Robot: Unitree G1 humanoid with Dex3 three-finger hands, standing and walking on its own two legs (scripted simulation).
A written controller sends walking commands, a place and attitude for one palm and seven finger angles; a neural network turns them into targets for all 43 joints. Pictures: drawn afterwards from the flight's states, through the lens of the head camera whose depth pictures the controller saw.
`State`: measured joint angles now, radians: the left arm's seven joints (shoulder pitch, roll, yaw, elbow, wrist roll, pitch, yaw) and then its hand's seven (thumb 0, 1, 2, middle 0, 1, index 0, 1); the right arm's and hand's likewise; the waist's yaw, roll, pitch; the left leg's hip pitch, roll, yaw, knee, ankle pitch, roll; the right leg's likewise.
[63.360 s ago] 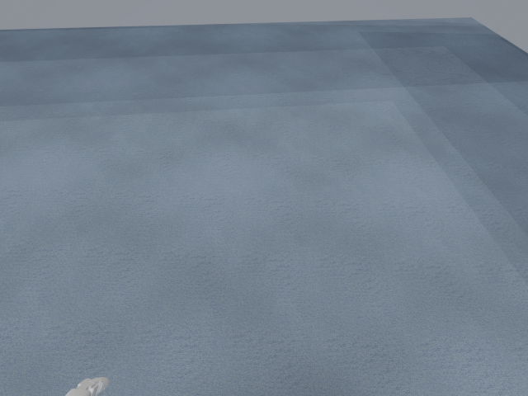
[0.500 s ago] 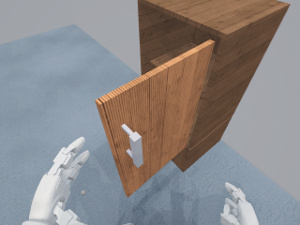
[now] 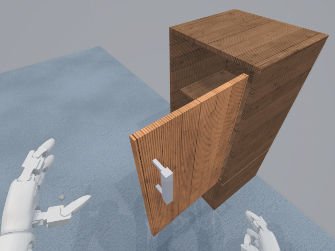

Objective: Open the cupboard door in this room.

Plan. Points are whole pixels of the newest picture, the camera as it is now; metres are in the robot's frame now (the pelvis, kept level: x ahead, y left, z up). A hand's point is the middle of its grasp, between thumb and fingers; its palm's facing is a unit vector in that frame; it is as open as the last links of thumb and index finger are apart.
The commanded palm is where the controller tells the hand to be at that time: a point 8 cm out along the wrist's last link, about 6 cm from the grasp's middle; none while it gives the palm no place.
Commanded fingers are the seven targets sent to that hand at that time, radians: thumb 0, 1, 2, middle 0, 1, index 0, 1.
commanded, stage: draw the hand back to the body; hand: left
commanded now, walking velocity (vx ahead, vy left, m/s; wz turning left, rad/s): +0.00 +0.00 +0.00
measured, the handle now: (162, 181) +0.30 +0.05 +0.00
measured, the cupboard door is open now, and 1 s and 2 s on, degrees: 93 93 93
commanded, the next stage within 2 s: step back with the hand held close in 0.66 s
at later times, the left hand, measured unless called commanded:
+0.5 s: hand (44, 176) +0.19 +0.24 +0.17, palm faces +0.44 -0.81 -0.39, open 7.6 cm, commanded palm +0.14 +0.28 +0.19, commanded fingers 0.00 0.90 0.90 -0.20 -0.30 -0.20 -0.30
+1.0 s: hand (52, 175) +0.20 +0.23 +0.17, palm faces +0.35 -0.81 -0.48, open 7.4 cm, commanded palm +0.14 +0.28 +0.19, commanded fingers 0.00 0.90 0.90 -0.20 -0.30 -0.20 -0.30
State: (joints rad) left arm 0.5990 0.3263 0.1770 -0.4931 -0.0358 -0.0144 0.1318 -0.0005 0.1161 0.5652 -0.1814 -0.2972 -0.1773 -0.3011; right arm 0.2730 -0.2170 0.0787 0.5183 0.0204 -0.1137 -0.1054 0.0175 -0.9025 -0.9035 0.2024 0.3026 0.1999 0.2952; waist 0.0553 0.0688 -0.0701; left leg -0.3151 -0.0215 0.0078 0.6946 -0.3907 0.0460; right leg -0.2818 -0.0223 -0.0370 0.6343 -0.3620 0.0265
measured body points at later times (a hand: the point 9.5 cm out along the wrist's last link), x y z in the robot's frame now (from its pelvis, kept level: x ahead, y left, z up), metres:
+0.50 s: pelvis +0.00 -0.01 +0.02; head -0.02 -0.04 +0.47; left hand +0.16 +0.28 +0.19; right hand +0.18 -0.24 -0.07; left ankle -0.01 +0.08 -0.72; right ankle -0.02 -0.14 -0.72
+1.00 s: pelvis -0.01 -0.02 +0.02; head +0.00 -0.03 +0.47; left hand +0.17 +0.27 +0.19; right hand +0.17 -0.26 -0.06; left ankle -0.01 +0.08 -0.72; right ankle -0.02 -0.14 -0.72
